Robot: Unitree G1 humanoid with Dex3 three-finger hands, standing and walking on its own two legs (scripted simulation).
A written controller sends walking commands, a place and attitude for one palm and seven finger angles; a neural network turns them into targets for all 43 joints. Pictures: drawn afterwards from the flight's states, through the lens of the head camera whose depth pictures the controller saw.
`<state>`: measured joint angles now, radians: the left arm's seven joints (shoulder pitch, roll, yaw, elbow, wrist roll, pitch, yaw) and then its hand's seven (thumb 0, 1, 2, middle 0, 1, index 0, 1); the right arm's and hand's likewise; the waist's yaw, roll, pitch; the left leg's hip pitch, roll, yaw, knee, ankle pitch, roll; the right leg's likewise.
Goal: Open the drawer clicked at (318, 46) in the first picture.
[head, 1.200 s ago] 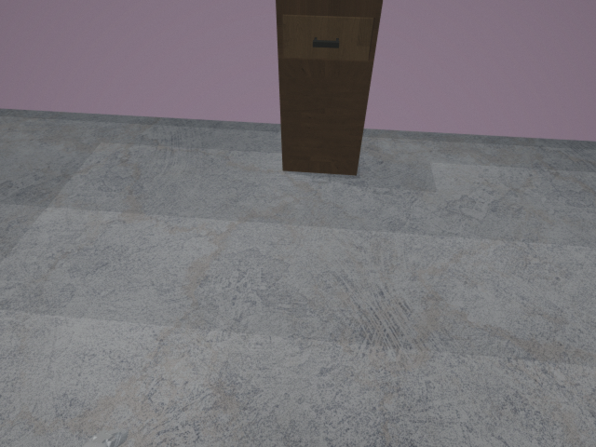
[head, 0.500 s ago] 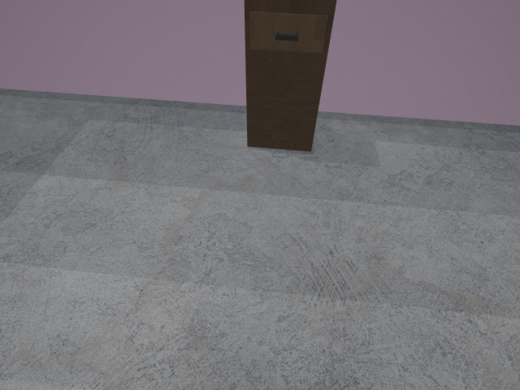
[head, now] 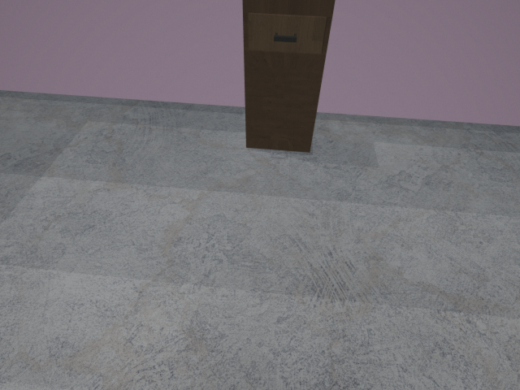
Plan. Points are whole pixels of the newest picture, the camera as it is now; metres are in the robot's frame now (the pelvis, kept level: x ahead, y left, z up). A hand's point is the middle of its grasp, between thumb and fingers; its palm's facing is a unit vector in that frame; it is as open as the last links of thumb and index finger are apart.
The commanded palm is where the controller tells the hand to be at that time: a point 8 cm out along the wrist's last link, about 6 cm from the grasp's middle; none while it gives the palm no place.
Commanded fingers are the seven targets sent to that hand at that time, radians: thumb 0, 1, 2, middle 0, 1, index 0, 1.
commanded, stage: look at it before walking up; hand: left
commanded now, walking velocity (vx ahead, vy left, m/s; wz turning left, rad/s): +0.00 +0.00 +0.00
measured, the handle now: (285, 37) +1.57 -0.03 -0.08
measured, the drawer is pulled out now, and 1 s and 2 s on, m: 0.00 0.00 0.00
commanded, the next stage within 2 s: walk to a spot facing it in 0.24 s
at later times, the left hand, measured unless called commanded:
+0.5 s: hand out of the picture +0.06 +0.23 -0.17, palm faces -0.04 -0.95 -0.29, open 7.3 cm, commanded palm none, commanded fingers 0.00 0.90 0.90 -0.20 -0.30 -0.20 -0.30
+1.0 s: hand out of the picture +0.11 +0.12 -0.17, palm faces -0.12 -0.98 -0.15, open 7.3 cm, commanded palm none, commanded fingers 0.00 0.90 0.90 -0.20 -0.30 -0.20 -0.30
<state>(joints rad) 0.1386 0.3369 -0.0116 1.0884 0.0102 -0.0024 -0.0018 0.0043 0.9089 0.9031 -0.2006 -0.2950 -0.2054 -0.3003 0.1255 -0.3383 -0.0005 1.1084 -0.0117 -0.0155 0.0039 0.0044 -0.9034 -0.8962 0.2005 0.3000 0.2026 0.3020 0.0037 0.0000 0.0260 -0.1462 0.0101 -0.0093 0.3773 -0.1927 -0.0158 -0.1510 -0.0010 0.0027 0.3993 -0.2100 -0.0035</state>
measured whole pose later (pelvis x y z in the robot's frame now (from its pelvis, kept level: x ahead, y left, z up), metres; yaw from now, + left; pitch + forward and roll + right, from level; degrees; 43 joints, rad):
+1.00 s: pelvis +0.17 -0.04 -0.01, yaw -12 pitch +0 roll +0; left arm 0.47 0.10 0.01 1.13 0.02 -0.06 0.01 0.00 0.91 0.90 -0.20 -0.29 -0.20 -0.30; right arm 0.19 -0.18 -0.05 1.05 -0.02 -0.02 0.02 0.01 -0.91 -0.90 0.20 0.30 0.20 0.30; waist 0.02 0.01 0.03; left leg -0.60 0.12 0.09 0.99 -0.22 -0.03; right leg 0.00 0.04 0.00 0.35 -0.34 -0.05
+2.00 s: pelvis +0.58 -0.16 -0.01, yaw -25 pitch -1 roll -1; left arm 0.21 0.17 0.07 1.04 0.02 -0.08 0.02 -0.03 0.95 0.90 -0.20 -0.29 -0.20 -0.30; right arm 0.32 -0.13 -0.06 1.10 -0.03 -0.03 0.00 0.01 -0.91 -0.90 0.20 0.30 0.20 0.30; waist -0.03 0.02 0.04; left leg -0.51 0.16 0.08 1.19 -0.31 -0.02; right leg -0.21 0.01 -0.18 0.47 -0.26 -0.07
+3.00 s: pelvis +0.75 -0.25 +0.00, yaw -5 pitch -1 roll +2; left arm 0.23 0.14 0.03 0.95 0.02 0.00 0.04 0.00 0.93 0.90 -0.20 -0.29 -0.21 -0.30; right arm 0.23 -0.22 -0.09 1.00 -0.02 0.07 0.01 0.00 -0.91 -0.90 0.20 0.30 0.20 0.30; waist -0.02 0.04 0.05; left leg -0.47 0.03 0.00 1.08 -0.37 -0.06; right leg -0.21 -0.08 -0.16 0.49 -0.27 -0.04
